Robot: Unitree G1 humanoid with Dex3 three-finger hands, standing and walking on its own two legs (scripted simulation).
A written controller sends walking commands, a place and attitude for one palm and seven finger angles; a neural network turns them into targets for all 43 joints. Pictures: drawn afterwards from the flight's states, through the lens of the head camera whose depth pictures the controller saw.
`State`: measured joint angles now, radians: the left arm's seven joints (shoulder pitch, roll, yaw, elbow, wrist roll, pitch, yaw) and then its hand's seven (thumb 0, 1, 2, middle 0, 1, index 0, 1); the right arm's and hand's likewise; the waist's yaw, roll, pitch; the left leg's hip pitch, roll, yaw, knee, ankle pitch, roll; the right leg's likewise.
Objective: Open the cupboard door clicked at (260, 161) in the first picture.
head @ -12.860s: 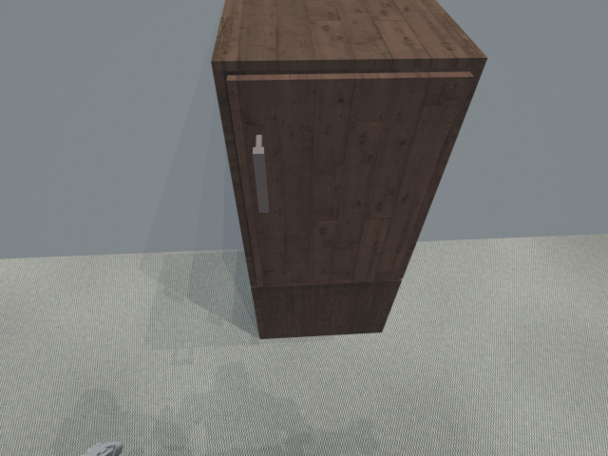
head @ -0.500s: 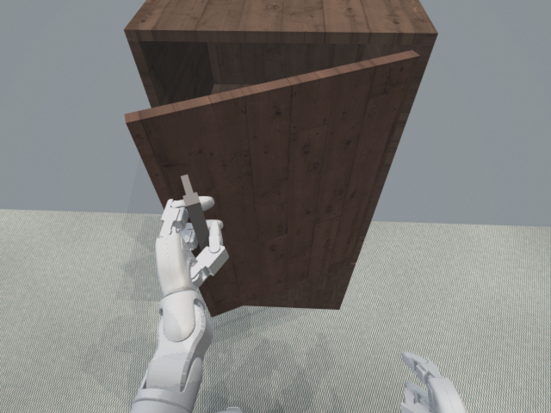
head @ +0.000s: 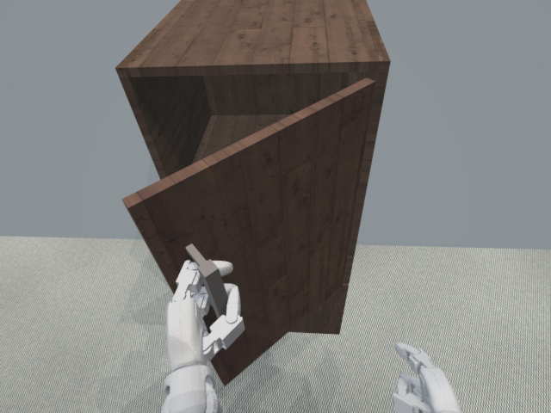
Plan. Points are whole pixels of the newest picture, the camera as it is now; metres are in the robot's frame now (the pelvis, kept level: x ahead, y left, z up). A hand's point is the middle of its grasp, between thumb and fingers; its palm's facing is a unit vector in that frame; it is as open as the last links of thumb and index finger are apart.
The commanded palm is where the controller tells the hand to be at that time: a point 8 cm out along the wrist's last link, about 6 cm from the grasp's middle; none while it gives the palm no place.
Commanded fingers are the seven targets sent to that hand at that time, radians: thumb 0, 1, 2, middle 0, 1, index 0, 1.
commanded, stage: open thumb and fingers to let go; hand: left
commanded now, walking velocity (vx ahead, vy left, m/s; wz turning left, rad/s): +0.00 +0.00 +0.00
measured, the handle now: (210, 287) +0.28 +0.10 +0.07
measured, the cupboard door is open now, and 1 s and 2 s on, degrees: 44 42 44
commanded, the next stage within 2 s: slide the hand sideways off the handle in 0.76 s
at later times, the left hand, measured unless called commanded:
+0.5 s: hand (231, 309) +0.25 +0.07 +0.07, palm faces +0.29 -0.96 +0.00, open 12.9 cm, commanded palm +0.20 +0.12 +0.07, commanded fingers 0.00 -0.50 0.30 -0.24 -0.85 -0.24 -0.85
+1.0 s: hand (220, 330) +0.22 +0.08 +0.07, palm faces -0.10 -0.99 +0.00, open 15.8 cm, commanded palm +0.20 +0.11 +0.07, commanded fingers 0.00 -0.50 0.30 -0.15 -0.30 -0.15 -0.30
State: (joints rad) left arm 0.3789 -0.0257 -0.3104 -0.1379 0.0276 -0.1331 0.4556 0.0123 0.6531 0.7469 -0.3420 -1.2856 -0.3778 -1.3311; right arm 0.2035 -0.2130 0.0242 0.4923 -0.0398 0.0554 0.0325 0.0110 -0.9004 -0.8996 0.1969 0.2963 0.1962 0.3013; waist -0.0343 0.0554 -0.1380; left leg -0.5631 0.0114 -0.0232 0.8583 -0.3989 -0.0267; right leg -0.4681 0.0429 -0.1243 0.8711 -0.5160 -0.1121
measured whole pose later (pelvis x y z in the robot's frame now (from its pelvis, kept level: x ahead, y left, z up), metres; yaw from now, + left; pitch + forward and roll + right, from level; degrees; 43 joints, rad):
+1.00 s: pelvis -0.02 +0.04 -0.01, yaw -3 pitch +7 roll +0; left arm 0.32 0.03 -0.31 -0.10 0.01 -0.23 0.18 -0.01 -0.49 0.30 -0.23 -0.43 -0.23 -0.44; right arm 0.23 -0.21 0.03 0.45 -0.01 0.01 0.04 0.01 -0.90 -0.90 0.20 0.30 0.20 0.30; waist -0.01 0.05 -0.12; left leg -0.65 -0.04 -0.04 0.94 -0.41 0.01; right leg -0.57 0.03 -0.07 0.94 -0.51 -0.06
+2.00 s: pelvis -0.01 +0.05 -0.03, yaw -4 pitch +10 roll -1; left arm 0.78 0.11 -0.19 -0.46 -0.08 -0.32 0.01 -0.02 -0.46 0.32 -0.15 -0.30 -0.16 -0.31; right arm 0.29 -0.22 0.01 0.31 0.02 0.01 0.01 0.01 -0.90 -0.90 0.20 0.30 0.20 0.30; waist 0.01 0.05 -0.15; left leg -0.78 -0.03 -0.02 1.08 -0.48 0.02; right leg -0.69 0.04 -0.06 1.06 -0.56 -0.05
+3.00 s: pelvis +0.00 +0.08 +0.03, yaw -4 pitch +0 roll -1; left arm 0.65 0.32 0.13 -0.51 -0.07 -0.02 0.12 -0.01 -0.02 0.50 -0.17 -0.30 -0.18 -0.30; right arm 0.25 -0.22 0.07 0.49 0.03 -0.06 -0.11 0.01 -0.90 -0.90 0.20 0.30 0.20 0.30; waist 0.05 0.06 -0.07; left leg -0.35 -0.05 -0.02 0.67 -0.33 0.05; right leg -0.25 0.02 -0.04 0.62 -0.38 -0.01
